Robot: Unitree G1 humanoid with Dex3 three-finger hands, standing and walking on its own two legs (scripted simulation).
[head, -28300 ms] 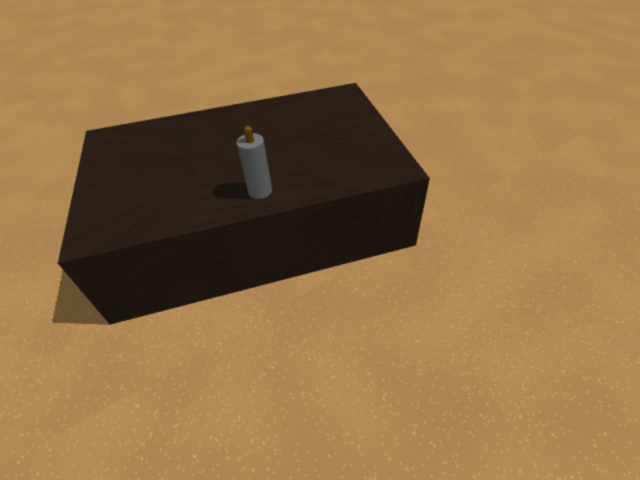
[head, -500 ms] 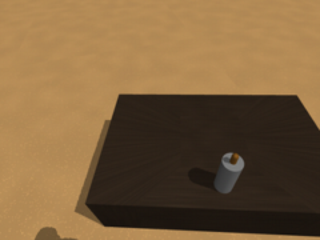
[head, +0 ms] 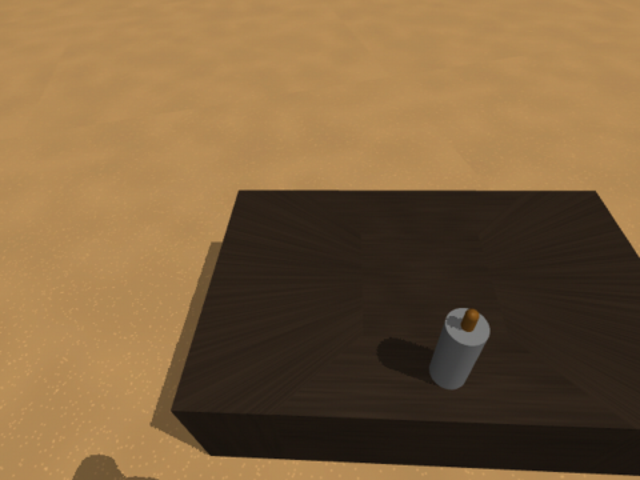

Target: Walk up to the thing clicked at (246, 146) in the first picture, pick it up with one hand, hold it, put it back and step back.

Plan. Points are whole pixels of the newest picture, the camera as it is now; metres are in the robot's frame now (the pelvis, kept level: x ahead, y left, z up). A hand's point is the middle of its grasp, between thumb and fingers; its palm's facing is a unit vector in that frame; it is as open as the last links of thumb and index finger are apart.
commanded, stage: stand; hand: right
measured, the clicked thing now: (459, 345) +0.47 -0.23 -0.29
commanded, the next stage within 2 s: step back in 0.26 s
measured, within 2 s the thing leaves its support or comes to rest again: neither
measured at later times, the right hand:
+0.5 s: hand out of the picture +0.05 -0.26 -0.17, palm faces -0.03 +0.92 -0.39, open 7.4 cm
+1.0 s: hand out of the picture -0.05 -0.24 -0.18, palm faces +0.03 +0.93 -0.37, open 7.4 cm
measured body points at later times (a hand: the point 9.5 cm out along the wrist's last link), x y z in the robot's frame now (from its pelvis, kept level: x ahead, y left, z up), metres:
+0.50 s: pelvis -0.04 +0.02 -0.02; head +0.03 +0.01 +0.43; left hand +0.07 +0.33 -0.14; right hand +0.05 -0.31 -0.14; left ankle -0.06 +0.14 -0.72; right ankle +0.02 -0.12 -0.75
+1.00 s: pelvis -0.14 +0.03 -0.03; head -0.06 +0.01 +0.41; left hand -0.01 +0.33 -0.15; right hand -0.05 -0.29 -0.16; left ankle -0.08 +0.15 -0.75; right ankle -0.16 -0.08 -0.75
